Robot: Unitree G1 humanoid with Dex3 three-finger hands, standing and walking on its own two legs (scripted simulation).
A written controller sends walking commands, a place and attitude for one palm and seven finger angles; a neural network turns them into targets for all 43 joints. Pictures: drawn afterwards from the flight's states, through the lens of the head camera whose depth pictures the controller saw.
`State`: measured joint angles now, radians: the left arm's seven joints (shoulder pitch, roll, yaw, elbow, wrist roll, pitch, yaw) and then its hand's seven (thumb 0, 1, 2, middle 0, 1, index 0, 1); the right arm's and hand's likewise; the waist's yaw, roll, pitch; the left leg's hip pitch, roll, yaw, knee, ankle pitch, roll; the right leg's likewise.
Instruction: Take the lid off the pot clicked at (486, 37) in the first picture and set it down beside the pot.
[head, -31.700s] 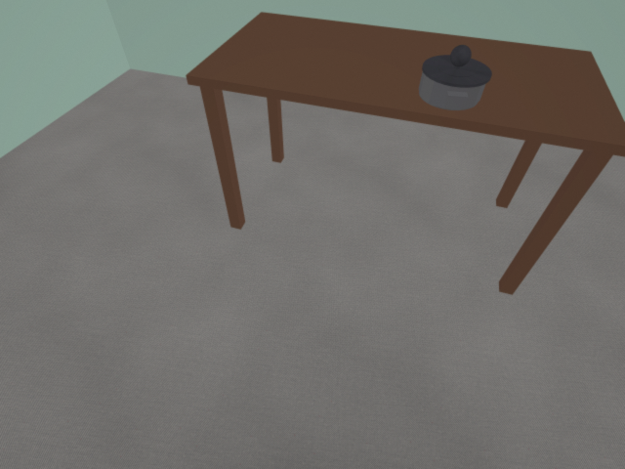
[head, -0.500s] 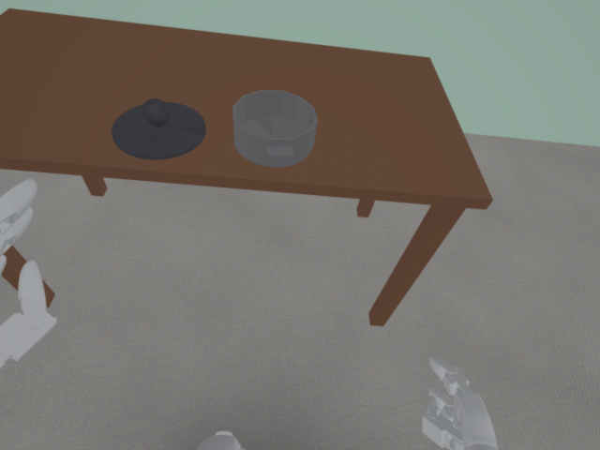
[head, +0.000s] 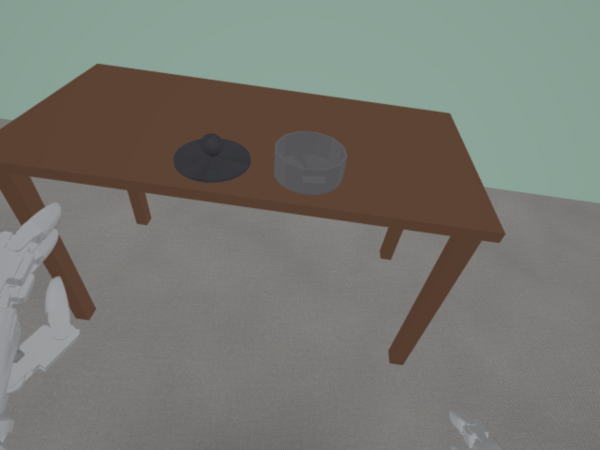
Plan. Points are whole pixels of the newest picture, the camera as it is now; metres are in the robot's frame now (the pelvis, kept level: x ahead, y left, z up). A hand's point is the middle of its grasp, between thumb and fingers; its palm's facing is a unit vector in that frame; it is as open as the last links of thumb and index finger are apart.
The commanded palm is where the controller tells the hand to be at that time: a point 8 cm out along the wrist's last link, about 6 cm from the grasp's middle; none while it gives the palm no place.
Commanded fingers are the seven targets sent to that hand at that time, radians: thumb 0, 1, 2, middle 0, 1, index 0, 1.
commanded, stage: stop stepping back and stand still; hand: left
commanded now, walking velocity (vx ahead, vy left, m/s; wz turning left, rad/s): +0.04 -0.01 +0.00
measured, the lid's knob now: (211, 144) +0.78 +0.26 +0.00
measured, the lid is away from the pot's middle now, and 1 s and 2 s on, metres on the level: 0.24 0.24 0.24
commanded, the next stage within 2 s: let the arm hang, fingers relaxed in 0.72 s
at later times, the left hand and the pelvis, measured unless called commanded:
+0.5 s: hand out of the picture +0.05 +0.20 -0.19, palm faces +0.07 -0.99 -0.14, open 7.0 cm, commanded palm none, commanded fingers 0.00 0.90 0.90 -0.20 -0.30 -0.20 -0.30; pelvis +0.02 +0.02 -0.01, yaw +2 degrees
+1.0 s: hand out of the picture +0.03 +0.17 -0.18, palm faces +0.07 -0.98 -0.17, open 7.3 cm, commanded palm none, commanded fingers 0.00 0.90 0.90 -0.20 -0.30 -0.20 -0.30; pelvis +0.04 +0.01 +0.00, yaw +2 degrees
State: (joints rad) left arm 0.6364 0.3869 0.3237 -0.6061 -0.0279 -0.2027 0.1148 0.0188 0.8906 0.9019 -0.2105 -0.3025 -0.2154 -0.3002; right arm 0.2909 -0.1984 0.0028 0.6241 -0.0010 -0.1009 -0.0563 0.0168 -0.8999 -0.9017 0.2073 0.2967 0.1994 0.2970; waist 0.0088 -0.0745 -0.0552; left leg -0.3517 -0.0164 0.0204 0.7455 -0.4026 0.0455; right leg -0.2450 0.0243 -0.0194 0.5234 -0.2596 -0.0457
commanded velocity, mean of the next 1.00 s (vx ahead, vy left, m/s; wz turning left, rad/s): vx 0.00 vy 0.00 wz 0.00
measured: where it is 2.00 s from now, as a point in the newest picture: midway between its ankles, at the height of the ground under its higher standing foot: outside the picture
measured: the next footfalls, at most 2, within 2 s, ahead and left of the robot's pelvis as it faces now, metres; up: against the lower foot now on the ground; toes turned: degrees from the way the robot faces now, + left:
none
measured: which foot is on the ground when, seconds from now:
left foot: down 0.00-1.00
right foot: down 0.00-1.00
